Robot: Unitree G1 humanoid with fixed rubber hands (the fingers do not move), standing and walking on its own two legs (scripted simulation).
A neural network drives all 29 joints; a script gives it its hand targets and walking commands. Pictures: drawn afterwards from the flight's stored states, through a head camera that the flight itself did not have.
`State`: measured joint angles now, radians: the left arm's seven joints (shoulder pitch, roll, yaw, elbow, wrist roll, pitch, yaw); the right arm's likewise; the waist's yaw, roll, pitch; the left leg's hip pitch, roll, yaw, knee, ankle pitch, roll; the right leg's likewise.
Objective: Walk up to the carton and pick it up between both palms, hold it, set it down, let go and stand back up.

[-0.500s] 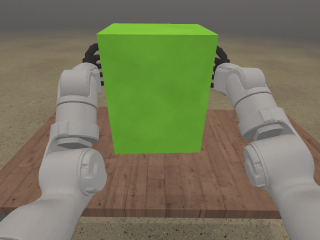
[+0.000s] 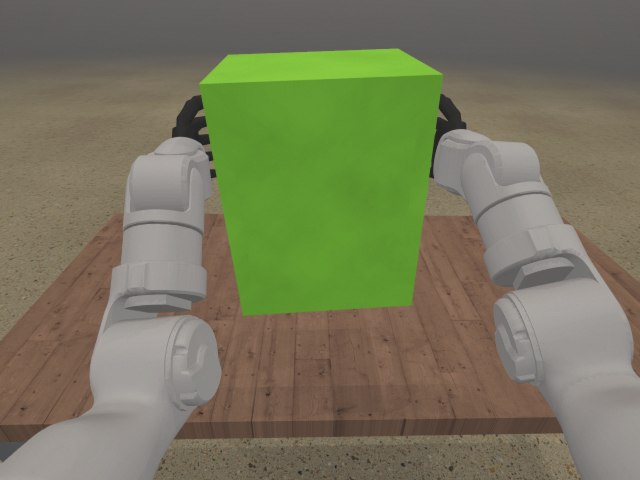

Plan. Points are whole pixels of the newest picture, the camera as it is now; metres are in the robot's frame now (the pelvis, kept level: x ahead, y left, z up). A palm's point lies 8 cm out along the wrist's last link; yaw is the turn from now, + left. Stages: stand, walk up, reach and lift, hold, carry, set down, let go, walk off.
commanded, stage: hold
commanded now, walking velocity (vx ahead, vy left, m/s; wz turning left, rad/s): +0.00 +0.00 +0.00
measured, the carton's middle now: (320, 181) +0.37 -0.02 +0.29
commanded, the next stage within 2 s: none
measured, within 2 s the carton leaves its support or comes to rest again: neither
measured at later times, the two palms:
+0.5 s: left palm (180, 166) +0.37 +0.14 +0.31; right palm (437, 156) +0.36 -0.16 +0.32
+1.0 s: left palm (175, 166) +0.37 +0.14 +0.31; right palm (429, 157) +0.37 -0.15 +0.32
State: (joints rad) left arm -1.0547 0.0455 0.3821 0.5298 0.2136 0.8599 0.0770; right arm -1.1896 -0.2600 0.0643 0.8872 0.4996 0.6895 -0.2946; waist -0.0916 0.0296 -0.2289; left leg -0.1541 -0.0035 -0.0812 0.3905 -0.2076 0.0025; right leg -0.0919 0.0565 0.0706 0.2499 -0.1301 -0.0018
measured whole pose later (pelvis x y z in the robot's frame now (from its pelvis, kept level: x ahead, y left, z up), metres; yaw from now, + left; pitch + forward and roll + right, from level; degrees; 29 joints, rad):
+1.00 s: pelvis +0.00 -0.01 +0.00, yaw +1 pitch -2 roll -2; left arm -1.06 0.09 0.36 0.57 0.21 0.84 0.05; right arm -1.19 -0.24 0.06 0.89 0.49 0.68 -0.31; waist -0.10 0.00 -0.20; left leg -0.16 0.00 -0.11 0.41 -0.21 -0.01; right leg -0.08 0.06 0.05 0.25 -0.13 -0.01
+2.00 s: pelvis -0.01 +0.00 +0.00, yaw +1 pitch -1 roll -2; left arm -1.03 0.05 0.35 0.52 0.20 0.85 0.08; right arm -1.19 -0.26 0.06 0.88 0.50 0.70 -0.30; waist -0.10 0.01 -0.22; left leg -0.18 -0.01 -0.09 0.40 -0.20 0.00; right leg -0.11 0.06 0.07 0.25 -0.12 0.00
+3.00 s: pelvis +0.00 +0.00 +0.00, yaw +1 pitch -2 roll -2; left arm -1.03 0.05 0.36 0.52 0.22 0.87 0.06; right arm -1.18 -0.25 0.07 0.89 0.51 0.70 -0.31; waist -0.10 0.01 -0.23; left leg -0.15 -0.01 -0.09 0.40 -0.22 0.00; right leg -0.07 0.06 0.07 0.25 -0.14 0.00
